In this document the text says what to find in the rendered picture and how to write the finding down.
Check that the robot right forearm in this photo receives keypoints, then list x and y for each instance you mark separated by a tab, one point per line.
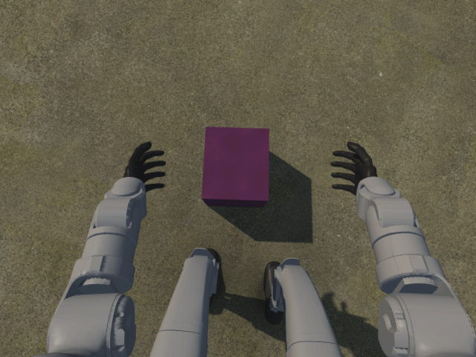
404	263

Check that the carton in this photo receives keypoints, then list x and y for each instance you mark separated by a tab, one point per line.
236	167

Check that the robot left forearm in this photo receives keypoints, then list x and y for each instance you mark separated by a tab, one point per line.
106	265

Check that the right robot hand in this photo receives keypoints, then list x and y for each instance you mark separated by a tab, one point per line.
363	167

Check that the left robot upper arm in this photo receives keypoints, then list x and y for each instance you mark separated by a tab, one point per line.
96	325

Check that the left robot foot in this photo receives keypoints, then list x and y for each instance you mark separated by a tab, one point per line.
215	256

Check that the right robot upper arm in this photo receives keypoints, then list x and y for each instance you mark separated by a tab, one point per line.
424	325

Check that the left robot hand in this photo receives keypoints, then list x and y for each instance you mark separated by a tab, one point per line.
137	168

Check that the robot left shin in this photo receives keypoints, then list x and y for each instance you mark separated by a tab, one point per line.
200	251

